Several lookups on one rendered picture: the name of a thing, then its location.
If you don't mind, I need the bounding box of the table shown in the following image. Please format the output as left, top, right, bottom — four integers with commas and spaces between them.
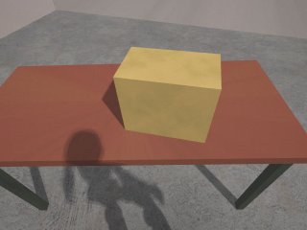
0, 60, 307, 211

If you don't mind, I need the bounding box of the carton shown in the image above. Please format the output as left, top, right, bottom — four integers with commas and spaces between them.
113, 47, 222, 143

